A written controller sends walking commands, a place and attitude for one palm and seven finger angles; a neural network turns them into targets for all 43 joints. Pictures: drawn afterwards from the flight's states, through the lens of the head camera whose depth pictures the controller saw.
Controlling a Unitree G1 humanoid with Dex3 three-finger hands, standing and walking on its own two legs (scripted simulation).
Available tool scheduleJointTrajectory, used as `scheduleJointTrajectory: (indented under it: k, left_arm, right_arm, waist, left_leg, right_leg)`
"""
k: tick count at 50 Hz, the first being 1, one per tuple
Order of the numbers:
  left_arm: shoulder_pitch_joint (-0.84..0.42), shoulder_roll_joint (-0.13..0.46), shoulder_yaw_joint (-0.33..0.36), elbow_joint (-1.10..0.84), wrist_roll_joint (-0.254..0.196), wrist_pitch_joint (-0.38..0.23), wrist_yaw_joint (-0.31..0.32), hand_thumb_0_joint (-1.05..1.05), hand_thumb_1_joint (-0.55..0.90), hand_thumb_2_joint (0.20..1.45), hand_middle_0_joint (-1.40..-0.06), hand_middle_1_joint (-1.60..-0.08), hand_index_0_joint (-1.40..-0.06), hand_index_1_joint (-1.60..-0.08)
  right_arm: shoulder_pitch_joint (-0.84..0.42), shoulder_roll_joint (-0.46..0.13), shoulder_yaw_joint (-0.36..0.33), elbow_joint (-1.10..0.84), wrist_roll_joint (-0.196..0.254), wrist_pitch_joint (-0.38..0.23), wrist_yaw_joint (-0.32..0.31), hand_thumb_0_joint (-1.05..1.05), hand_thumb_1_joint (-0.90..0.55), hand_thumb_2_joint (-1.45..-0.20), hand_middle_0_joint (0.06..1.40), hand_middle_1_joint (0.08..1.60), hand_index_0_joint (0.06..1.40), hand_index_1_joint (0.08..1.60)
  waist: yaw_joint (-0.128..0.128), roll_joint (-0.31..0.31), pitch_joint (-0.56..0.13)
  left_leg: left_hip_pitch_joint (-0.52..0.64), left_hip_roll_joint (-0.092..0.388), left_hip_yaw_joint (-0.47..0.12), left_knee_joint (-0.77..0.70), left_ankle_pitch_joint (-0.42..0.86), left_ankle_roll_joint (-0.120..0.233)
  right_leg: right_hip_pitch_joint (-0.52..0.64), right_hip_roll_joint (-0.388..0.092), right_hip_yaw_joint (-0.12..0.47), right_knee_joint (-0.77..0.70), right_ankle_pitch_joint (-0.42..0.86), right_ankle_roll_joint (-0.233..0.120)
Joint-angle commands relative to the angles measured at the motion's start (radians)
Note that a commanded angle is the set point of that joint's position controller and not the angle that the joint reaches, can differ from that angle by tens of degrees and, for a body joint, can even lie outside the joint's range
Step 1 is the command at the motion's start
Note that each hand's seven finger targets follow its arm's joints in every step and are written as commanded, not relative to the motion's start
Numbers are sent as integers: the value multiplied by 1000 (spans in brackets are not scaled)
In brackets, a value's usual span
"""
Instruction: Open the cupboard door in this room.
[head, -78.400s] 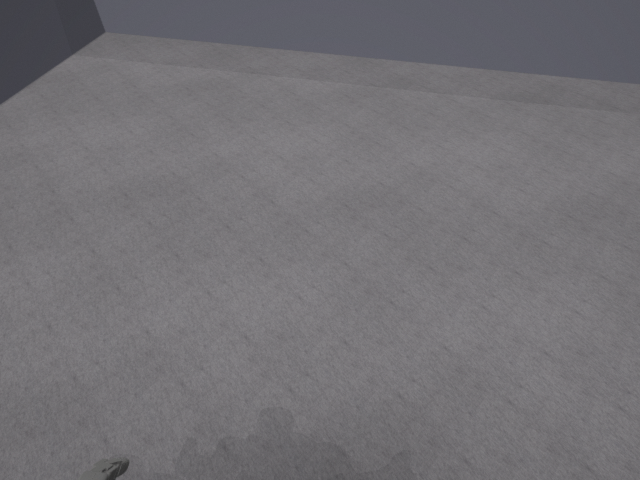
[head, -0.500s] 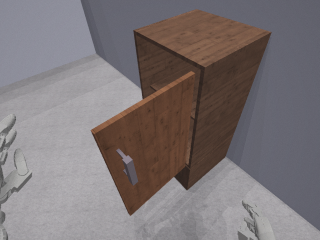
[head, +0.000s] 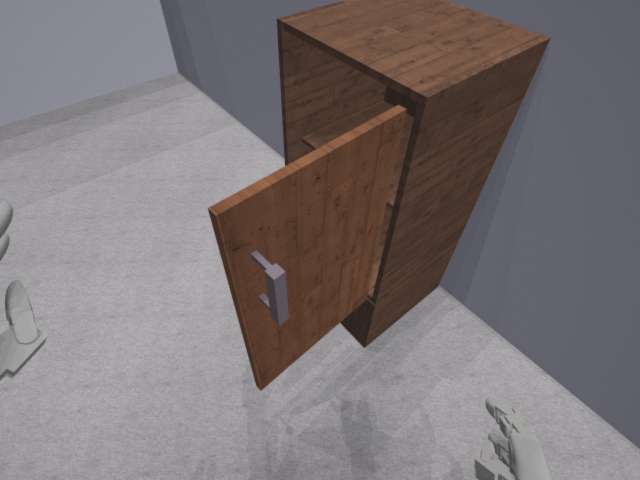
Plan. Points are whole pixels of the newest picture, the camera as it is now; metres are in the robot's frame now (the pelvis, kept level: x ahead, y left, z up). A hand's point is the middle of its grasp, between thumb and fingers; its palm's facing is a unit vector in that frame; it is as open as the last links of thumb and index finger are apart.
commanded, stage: step back with the hand held close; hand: left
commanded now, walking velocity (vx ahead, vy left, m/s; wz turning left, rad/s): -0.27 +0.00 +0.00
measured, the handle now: (269, 288) +0.39 +0.10 -0.03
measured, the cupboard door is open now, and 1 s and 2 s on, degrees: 93 93 93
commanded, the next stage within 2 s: stop stepping back and stand still in 0.64 s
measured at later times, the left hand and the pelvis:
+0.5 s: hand out of the picture +0.15 +0.28 +0.18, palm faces +0.46 -0.77 -0.44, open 7.4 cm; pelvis -0.05 +0.00 +0.01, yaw +0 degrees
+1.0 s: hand out of the picture +0.06 +0.23 +0.16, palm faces +0.35 -0.82 -0.45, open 7.4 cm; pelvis -0.16 -0.03 +0.00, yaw -4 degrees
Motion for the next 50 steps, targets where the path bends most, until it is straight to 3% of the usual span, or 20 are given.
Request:
scheduleJointTrajectory:
  k: [1,5,8,11,14,16,17,20,26,31,33,35,36,38,39,41,42,44,47,50]
  left_arm:
    - [-55,174,150,-214,13,-75,19,0,900,900,-200,-300,-200,-300]
    - [-75,166,138,-249,4,-85,12,0,900,900,-200,-300,-200,-300]
    - [-81,165,113,-247,-12,-84,20,0,900,900,-200,-300,-200,-300]
    - [-74,188,123,-256,-19,-88,39,0,900,900,-200,-300,-200,-300]
    - [-33,214,165,-268,-23,-101,43,0,900,900,-200,-300,-200,-300]
    - [-20,204,192,-296,-7,-114,35,0,900,900,-200,-300,-200,-300]
    - [-20,201,202,-276,1,-117,28,0,900,900,-200,-300,-200,-300]
    - [-40,184,176,-260,-11,-106,24,0,900,900,-200,-300,-200,-300]
    - [-56,143,74,-297,-38,-87,17,0,900,900,-200,-300,-200,-300]
    - [-37,227,139,-325,-61,-102,-13,0,900,900,-200,-300,-200,-300]
    - [-17,277,192,-326,-72,-113,-20,0,900,900,-200,-300,-200,-300]
    - [-17,281,199,-336,-81,-117,-14,0,900,900,-200,-300,-200,-300]
    - [35,286,214,-289,-83,-110,-17,0,900,900,-200,-300,-200,-300]
    - [113,285,234,-228,-68,-86,-16,0,900,900,-200,-300,-200,-300]
    - [109,254,209,-223,-67,-73,-14,0,900,900,-200,-300,-200,-300]
    - [49,231,179,-192,-72,-60,-6,0,900,900,-200,-300,-200,-300]
    - [23,227,164,-168,-71,-65,-4,0,900,900,-200,-300,-200,-300]
    - [32,209,139,-124,-65,-59,1,0,900,900,-200,-300,-200,-300]
    - [-1,194,114,-165,-52,-68,3,0,900,900,-200,-300,-200,-300]
    - [-16,228,128,-248,-45,-73,11,0,900,900,-200,-300,-200,-300]
  right_arm:
    - [-109,-133,-64,-151,-7,-73,-10,0,-900,-900,200,300,200,300]
    - [-92,-137,-68,-133,-8,-85,-1,0,-900,-900,200,300,200,300]
    - [-87,-126,-67,-110,-10,-84,9,0,-900,-900,200,300,200,300]
    - [-90,-111,-62,-89,-10,-70,14,0,-900,-900,200,300,200,300]
    - [-113,-117,-59,-97,-8,-64,4,0,-900,-900,200,300,200,300]
    - [-146,-141,-63,-115,-14,-79,-2,0,-900,-900,200,300,200,300]
    - [-139,-133,-70,-111,-25,-87,-4,0,-900,-900,200,300,200,300]
    - [-129,-105,-77,-92,-36,-108,7,0,-900,-900,200,300,200,300]
    - [-94,-101,-61,-22,-41,-132,28,0,-900,-900,200,300,200,300]
    - [-116,-97,-58,-31,-43,-96,44,0,-900,-900,200,300,200,300]
    - [-149,-96,-52,-59,-37,-75,43,0,-900,-900,200,300,200,300]
    - [-151,-65,-44,-74,-9,-63,33,0,-900,-900,200,300,200,300]
    - [-173,-86,-48,-93,6,-72,26,0,-900,-900,200,300,200,300]
    - [-171,-66,-28,-103,-5,-61,14,0,-900,-900,200,300,200,300]
    - [-154,-66,-20,-103,-9,-52,9,0,-900,-900,200,300,200,300]
    - [-127,-102,-24,-87,-8,-61,-6,0,-900,-900,200,300,200,300]
    - [-101,-122,-34,-81,1,-72,-7,0,-900,-900,200,300,200,300]
    - [-99,-124,-36,-81,-6,-85,-9,0,-900,-900,200,300,200,300]
    - [-115,-126,-42,-87,-12,-104,-10,0,-900,-900,200,300,200,300]
    - [-101,-124,-56,-73,-17,-114,-9,0,-900,-900,200,300,200,300]
  waist:
    - [11,104,-85]
    - [-4,29,-103]
    - [-14,-59,-83]
    - [-18,-83,-103]
    - [-9,23,-105]
    - [8,273,-130]
    - [9,286,-144]
    - [7,116,-137]
    - [6,244,-226]
    - [25,194,-336]
    - [19,104,-319]
    - [12,-108,-304]
    - [16,-173,-233]
    - [7,-112,-176]
    - [-7,-45,-155]
    - [-17,58,-115]
    - [-17,59,-107]
    - [-16,115,-106]
    - [-12,106,-42]
    - [-17,-7,-74]
  left_leg:
    - [-393,222,-261,-316,-443,62]
    - [-284,131,-175,-157,-365,27]
    - [-64,55,-113,44,-252,-25]
    - [60,34,-99,122,-151,-47]
    - [8,102,-171,-72,-212,-19]
    - [-319,293,-383,-392,-463,55]
    - [-400,368,-462,-478,-556,93]
    - [-169,350,-382,-346,-237,112]
    - [225,267,-239,-367,57,17]
    - [407,234,-128,-195,541,-33]
    - [346,176,-53,-101,375,-52]
    - [294,75,11,50,116,-78]
    - [202,26,2,148,-13,-77]
    - [54,32,-33,174,-45,-69]
    - [55,44,-43,86,36,-67]
    - [207,89,-80,-82,305,-48]
    - [236,127,-115,-112,308,-32]
    - [191,157,-199,-189,54,-9]
    - [73,107,-180,-256,-225,-48]
    - [227,28,-75,34,-79,-77]
  right_leg:
    - [376,11,76,158,49,11]
    - [247,-51,187,18,40,-22]
    - [-41,-156,293,-174,-149,-82]
    - [-148,-213,275,-212,-121,-112]
    - [-104,-107,168,-113,-163,-50]
    - [226,54,48,239,-115,9]
    - [293,86,54,424,-157,14]
    - [77,59,94,491,-268,3]
    - [23,54,1,84,-345,-13]
    - [79,31,3,-220,-94,-31]
    - [59,-55,61,-236,92,-48]
    - [14,-177,95,-244,356,-44]
    - [-9,-199,92,-230,452,-31]
    - [46,-224,106,-148,552,-66]
    - [73,-198,106,-125,510,-67]
    - [2,-86,39,-115,250,-4]
    - [3,-48,37,-128,127,18]
    - [17,-10,23,-154,-99,17]
    - [53,-9,26,-223,-322,-27]
    - [-130,-127,141,-342,-457,-90]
